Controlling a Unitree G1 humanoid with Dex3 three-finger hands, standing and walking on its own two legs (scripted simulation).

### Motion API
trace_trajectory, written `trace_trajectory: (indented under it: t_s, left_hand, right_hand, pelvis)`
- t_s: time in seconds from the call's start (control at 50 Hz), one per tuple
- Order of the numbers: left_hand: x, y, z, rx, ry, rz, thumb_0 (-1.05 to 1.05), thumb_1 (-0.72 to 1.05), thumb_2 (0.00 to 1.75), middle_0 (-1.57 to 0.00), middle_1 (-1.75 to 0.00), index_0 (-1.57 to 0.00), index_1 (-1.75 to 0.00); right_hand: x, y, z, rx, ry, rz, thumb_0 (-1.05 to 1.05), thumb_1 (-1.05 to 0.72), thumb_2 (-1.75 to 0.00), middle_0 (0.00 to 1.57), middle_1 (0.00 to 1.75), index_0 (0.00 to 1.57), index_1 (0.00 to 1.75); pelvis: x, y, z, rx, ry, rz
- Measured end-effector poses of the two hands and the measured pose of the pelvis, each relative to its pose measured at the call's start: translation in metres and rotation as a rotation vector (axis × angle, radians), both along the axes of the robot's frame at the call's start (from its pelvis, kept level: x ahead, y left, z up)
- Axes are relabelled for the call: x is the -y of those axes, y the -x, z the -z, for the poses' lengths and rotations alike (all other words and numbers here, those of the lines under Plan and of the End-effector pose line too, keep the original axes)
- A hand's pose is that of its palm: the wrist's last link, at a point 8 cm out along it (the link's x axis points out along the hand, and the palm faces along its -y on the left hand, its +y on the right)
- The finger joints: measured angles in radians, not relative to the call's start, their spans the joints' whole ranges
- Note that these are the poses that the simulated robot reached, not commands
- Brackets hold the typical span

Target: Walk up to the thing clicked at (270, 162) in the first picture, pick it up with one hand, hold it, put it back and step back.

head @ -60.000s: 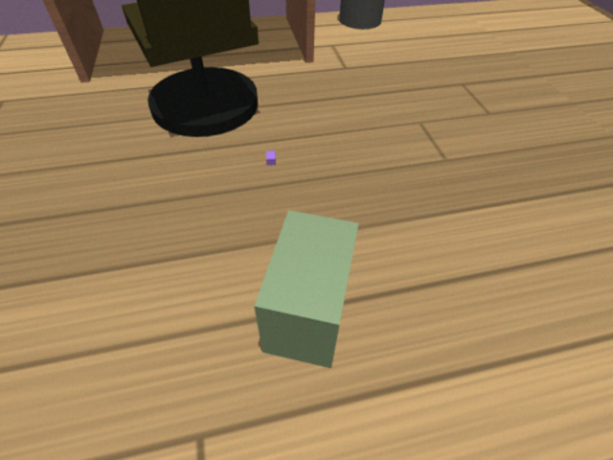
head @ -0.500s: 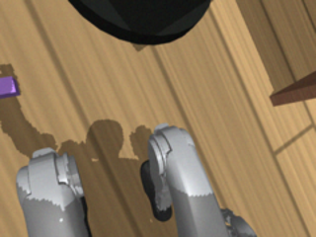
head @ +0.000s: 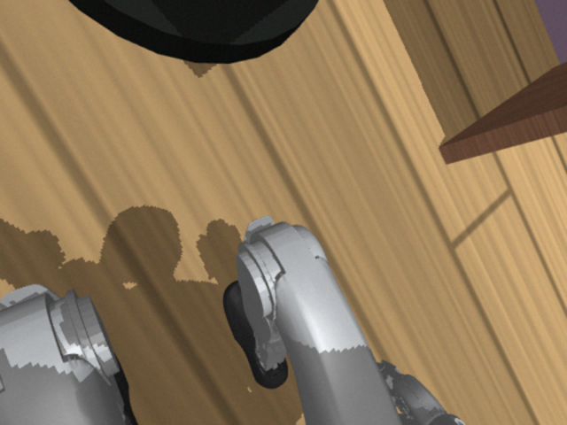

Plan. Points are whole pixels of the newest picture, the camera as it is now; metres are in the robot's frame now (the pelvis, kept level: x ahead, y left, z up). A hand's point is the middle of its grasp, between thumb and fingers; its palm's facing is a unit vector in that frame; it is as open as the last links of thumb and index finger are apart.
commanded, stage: rest palm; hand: left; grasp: from above
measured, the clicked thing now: out of the picture +0.48 +0.32 -0.29
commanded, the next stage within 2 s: close in 1.24 s
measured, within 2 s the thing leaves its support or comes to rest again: neither
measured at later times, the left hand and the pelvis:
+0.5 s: hand out of the picture +0.46 +0.31 -0.25, palm faces -0.47 -0.13 -0.87, open 12.1 cm; pelvis +0.01 +0.00 +0.00, yaw -2 degrees
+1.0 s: hand out of the picture +0.46 +0.31 -0.27, palm faces -0.46 -0.12 -0.88, open 12.3 cm; pelvis +0.00 +0.01 +0.00, yaw -3 degrees
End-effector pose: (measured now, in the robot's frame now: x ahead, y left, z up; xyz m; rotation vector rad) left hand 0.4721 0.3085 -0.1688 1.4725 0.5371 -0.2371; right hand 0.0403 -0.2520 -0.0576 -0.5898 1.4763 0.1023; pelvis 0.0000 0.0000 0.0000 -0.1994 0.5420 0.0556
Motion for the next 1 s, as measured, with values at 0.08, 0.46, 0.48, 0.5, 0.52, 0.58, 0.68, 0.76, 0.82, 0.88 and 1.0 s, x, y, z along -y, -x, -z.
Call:
trace_trajectory:
  t_s: [0.08, 0.46, 0.48, 0.5, 0.52, 0.58, 0.68, 0.76, 0.82, 0.88, 1.0]
  left_hand:
    - [0.000, -0.002, 0.008, 0.007, -0.005, -0.013, 0.00, -0.12, 0.66, -0.43, -0.62, -0.44, -0.63]
    - [-0.006, 0.000, 0.027, 0.000, 0.014, -0.038, 0.00, -0.16, 0.69, -0.41, -0.62, -0.40, -0.63]
    - [-0.007, 0.001, 0.028, -0.001, 0.015, -0.041, 0.00, -0.17, 0.69, -0.41, -0.62, -0.40, -0.63]
    - [-0.008, 0.002, 0.028, -0.004, 0.013, -0.040, 0.00, -0.17, 0.69, -0.40, -0.63, -0.40, -0.64]
    - [-0.008, 0.002, 0.029, -0.006, 0.014, -0.040, 0.00, -0.17, 0.69, -0.40, -0.63, -0.40, -0.64]
    - [-0.008, 0.002, 0.030, -0.005, 0.018, -0.039, 0.00, -0.18, 0.69, -0.40, -0.64, -0.39, -0.65]
    - [-0.007, 0.002, 0.033, -0.002, 0.021, -0.027, 0.00, -0.18, 0.70, -0.39, -0.65, -0.39, -0.66]
    - [-0.005, 0.003, 0.034, 0.004, 0.018, -0.020, 0.00, -0.18, 0.70, -0.38, -0.67, -0.38, -0.67]
    - [-0.003, 0.003, 0.036, 0.000, 0.016, -0.022, 0.00, -0.18, 0.70, -0.37, -0.68, -0.37, -0.68]
    - [-0.002, 0.002, 0.038, 0.005, 0.013, -0.022, 0.00, -0.19, 0.70, -0.37, -0.68, -0.37, -0.69]
    - [0.000, 0.001, 0.043, 0.003, 0.011, -0.026, 0.00, -0.19, 0.70, -0.37, -0.69, -0.37, -0.69]
  right_hand:
    - [-0.003, 0.009, 0.001, -0.029, -0.011, 0.002, 0.00, -0.90, -0.90, 0.20, 0.30, 0.21, 0.30]
    - [-0.004, -0.014, -0.006, -0.017, -0.026, -0.074, 0.00, -0.91, -0.90, 0.20, 0.30, 0.20, 0.30]
    - [-0.003, -0.016, -0.006, -0.015, -0.025, -0.080, 0.00, -0.91, -0.90, 0.20, 0.30, 0.20, 0.30]
    - [-0.003, -0.017, -0.006, -0.012, -0.026, -0.084, 0.00, -0.91, -0.90, 0.20, 0.30, 0.20, 0.30]
    - [-0.003, -0.018, -0.007, -0.010, -0.026, -0.089, 0.00, -0.91, -0.90, 0.20, 0.30, 0.20, 0.30]
    - [-0.002, -0.020, -0.007, -0.005, -0.024, -0.095, 0.00, -0.91, -0.90, 0.20, 0.30, 0.20, 0.30]
    - [-0.004, -0.017, -0.008, -0.012, -0.026, -0.101, 0.00, -0.91, -0.90, 0.20, 0.30, 0.20, 0.30]
    - [-0.006, -0.014, -0.008, -0.021, -0.028, -0.103, 0.00, -0.91, -0.90, 0.20, 0.30, 0.20, 0.30]
    - [-0.008, -0.010, -0.010, -0.023, -0.028, -0.101, 0.00, -0.91, -0.90, 0.20, 0.30, 0.20, 0.30]
    - [-0.010, -0.006, -0.011, -0.030, -0.029, -0.100, 0.00, -0.91, -0.90, 0.20, 0.30, 0.20, 0.30]
    - [-0.013, 0.001, -0.015, -0.041, -0.029, -0.097, 0.00, -0.91, -0.90, 0.20, 0.30, 0.20, 0.30]
  pelvis:
    - [0.000, -0.001, 0.002, 0.004, 0.003, 0.006]
    - [-0.004, -0.007, 0.003, 0.014, 0.031, 0.015]
    - [-0.004, -0.007, 0.002, 0.015, 0.031, 0.015]
    - [-0.004, -0.007, 0.003, 0.017, 0.032, 0.015]
    - [-0.004, -0.007, 0.003, 0.019, 0.032, 0.014]
    - [-0.004, -0.006, 0.003, 0.023, 0.035, 0.015]
    - [-0.005, -0.005, 0.004, 0.031, 0.037, 0.017]
    - [-0.005, -0.004, 0.004, 0.034, 0.041, 0.020]
    - [-0.006, -0.004, 0.004, 0.036, 0.044, 0.022]
    - [-0.006, -0.003, 0.003, 0.039, 0.046, 0.024]
    - [-0.007, -0.002, 0.003, 0.043, 0.052, 0.027]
